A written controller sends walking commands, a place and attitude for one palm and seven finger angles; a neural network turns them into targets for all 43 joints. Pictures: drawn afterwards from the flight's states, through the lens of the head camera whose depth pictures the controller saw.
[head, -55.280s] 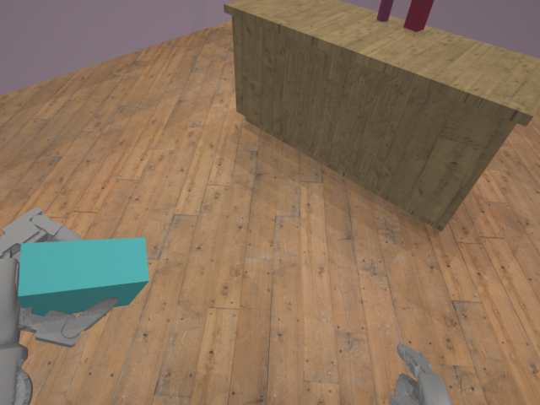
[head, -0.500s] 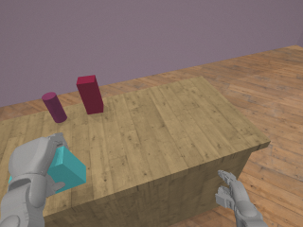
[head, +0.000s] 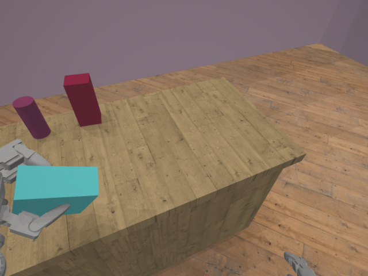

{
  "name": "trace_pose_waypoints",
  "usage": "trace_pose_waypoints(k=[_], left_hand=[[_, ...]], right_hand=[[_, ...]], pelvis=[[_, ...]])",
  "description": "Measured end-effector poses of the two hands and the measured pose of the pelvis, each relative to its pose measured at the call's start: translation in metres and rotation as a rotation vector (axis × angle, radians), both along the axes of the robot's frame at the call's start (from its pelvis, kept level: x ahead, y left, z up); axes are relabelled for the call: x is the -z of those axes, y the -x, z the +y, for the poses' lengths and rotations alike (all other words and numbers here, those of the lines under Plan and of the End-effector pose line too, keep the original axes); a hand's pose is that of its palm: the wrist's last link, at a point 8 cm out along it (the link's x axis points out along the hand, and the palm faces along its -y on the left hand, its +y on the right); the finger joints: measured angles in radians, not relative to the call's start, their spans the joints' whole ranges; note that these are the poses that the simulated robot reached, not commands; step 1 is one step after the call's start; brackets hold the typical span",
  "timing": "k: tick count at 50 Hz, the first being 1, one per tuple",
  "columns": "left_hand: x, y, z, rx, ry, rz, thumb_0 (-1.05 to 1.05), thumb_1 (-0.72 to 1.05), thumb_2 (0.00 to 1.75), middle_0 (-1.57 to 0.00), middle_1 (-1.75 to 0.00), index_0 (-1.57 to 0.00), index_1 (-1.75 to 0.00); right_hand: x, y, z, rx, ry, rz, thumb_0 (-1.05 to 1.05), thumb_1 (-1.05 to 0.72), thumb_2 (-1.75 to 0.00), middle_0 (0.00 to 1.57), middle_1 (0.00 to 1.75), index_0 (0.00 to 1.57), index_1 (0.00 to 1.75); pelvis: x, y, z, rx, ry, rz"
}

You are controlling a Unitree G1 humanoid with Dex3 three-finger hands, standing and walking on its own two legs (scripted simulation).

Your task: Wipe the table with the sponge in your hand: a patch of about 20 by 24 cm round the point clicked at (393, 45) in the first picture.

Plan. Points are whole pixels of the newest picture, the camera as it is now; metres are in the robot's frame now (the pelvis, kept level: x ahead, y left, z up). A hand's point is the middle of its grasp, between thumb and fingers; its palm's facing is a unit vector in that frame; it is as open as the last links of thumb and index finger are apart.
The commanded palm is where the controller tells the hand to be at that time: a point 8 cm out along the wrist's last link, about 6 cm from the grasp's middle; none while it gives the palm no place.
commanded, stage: step back with the hand held close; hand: left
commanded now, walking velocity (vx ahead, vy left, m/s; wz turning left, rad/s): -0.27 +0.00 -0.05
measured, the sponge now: (65, 192) +0.22 +0.22 +0.14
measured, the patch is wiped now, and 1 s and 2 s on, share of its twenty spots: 1.00 1.00 1.00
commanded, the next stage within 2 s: stop stepping back and stand still in 0.86 s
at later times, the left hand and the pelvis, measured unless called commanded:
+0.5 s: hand (20, 230) +0.15 +0.25 +0.16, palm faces +0.41 -0.85 -0.31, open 9.4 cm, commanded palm +0.09 +0.28 +0.19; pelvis -0.07 +0.00 +0.00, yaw +0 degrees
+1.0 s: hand out of the picture +0.03 +0.27 +0.17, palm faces +0.38 -0.89 -0.25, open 9.4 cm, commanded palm -0.02 +0.30 +0.19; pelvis -0.19 +0.03 +0.00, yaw -2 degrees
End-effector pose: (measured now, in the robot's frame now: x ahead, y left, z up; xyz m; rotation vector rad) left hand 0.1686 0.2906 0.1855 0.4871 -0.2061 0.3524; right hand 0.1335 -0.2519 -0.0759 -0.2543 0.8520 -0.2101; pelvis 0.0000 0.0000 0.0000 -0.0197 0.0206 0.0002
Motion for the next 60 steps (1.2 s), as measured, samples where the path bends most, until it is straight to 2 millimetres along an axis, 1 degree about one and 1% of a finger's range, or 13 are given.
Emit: trace_pose_waypoints(k=[8,11,16,21,26,29,34,39,44,47,52,56,60], left_hand=[[0.024,0.014,-0.011,0.056,0.091,-0.011,-0.01,-0.48,1.09,-0.79,-1.41,-0.82,-1.4],[0.018,0.026,-0.011,0.088,0.042,-0.042,-0.01,-0.48,1.09,-0.79,-1.41,-0.82,-1.4],[-0.001,0.047,0.005,0.04,-0.074,-0.098,-0.01,-0.48,1.09,-0.8,-1.41,-0.83,-1.4],[0.0,0.059,0.013,-0.039,-0.014,-0.123,-0.01,-0.48,1.09,-0.8,-1.41,-0.82,-1.4],[0.021,0.062,-0.009,0.014,0.102,-0.073,-0.01,-0.48,1.09,-0.79,-1.42,-0.82,-1.4],[0.023,0.071,-0.024,0.092,0.097,-0.064,-0.01,-0.48,1.09,-0.79,-1.42,-0.82,-1.4],[0.009,0.1,-0.021,0.161,0.033,-0.126,-0.01,-0.48,1.09,-0.8,-1.41,-0.83,-1.4],[0.006,0.13,0.013,0.105,-0.003,-0.186,-0.01,-0.48,1.09,-0.8,-1.41,-0.83,-1.4],[0.015,0.151,0.042,0.004,0.032,-0.119,-0.01,-0.48,1.09,-0.8,-1.41,-0.83,-1.4],[0.016,0.166,0.039,0.005,0.098,-0.114,-0.01,-0.48,1.09,-0.8,-1.42,-0.82,-1.4],[0.008,0.192,0.016,0.086,0.137,-0.154,-0.01,-0.48,1.09,-0.79,-1.42,-0.82,-1.4],[0.001,0.218,0.008,0.11,0.074,-0.141,-0.01,-0.48,1.09,-0.8,-1.42,-0.82,-1.4],[0.001,0.255,0.005,0.119,0.045,-0.123,-0.01,-0.48,1.09,-0.8,-1.42,-0.82,-1.4]], right_hand=[[-0.012,0.008,0.009,-0.023,0.024,-0.065,0.01,-0.91,-0.9,0.2,0.3,0.21,0.3],[-0.018,0.008,0.014,-0.042,0.044,-0.096,0.01,-0.91,-0.9,0.2,0.3,0.21,0.3],[-0.02,0.008,0.02,-0.077,0.047,-0.134,0.01,-0.91,-0.9,0.2,0.3,0.21,0.3],[-0.015,0.011,0.027,-0.104,0.012,-0.125,0.01,-0.91,-0.9,0.2,0.3,0.21,0.3],[-0.016,0.023,0.03,-0.114,-0.01,-0.115,0.01,-0.91,-0.9,0.2,0.3,0.21,0.3],[-0.02,0.034,0.027,-0.097,-0.004,-0.136,0.01,-0.9,-0.9,0.2,0.3,0.21,0.3],[-0.025,0.064,0.018,-0.049,0.041,-0.121,0.01,-0.9,-0.9,0.2,0.3,0.21,0.3],[-0.025,0.099,0.02,-0.041,0.105,-0.071,0.01,-0.91,-0.9,0.2,0.3,0.21,0.3],[-0.026,0.133,0.04,-0.055,0.073,-0.089,0.01,-0.91,-0.9,0.2,0.3,0.21,0.3],[-0.029,0.156,0.054,-0.062,0.034,-0.106,0.01,-0.91,-0.9,0.2,0.3,0.21,0.3],[-0.031,0.193,0.069,-0.08,-0.004,-0.137,0.01,-0.9,-0.9,0.2,0.3,0.21,0.3],[-0.027,0.22,0.068,-0.071,-0.04,-0.169,0.01,-0.9,-0.9,0.2,0.3,0.21,0.3],[-0.015,0.251,0.054,-0.053,-0.044,-0.161,0.01,-0.9,-0.9,0.2,0.3,0.21,0.3]], pelvis=[[0.005,0.025,0.003,-0.006,0.019,0.007],[0.007,0.035,0.005,-0.004,0.019,0.007],[0.008,0.042,0.007,-0.014,0.027,0.008],[0.006,0.051,0.003,0.004,0.034,0.023],[0.003,0.074,-0.003,0.003,0.043,0.007],[0.006,0.087,-0.005,0.003,0.052,0.001],[0.009,0.106,0.0,-0.013,0.052,0.002],[0.014,0.127,0.017,-0.044,0.04,0.03],[0.006,0.157,0.028,0.01,0.044,0.011],[0.0,0.175,0.031,0.034,0.055,-0.002],[-0.004,0.208,0.029,0.038,0.075,-0.006],[-0.002,0.238,0.022,0.035,0.061,0.001],[0.006,0.266,0.022,0.027,0.078,-0.03]])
